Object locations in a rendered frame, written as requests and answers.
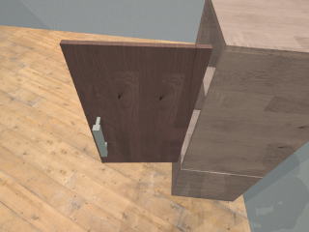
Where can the handle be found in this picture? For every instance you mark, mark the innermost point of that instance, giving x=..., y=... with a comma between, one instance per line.
x=102, y=145

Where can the cupboard door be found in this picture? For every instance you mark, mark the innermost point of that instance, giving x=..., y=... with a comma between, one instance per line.
x=144, y=94

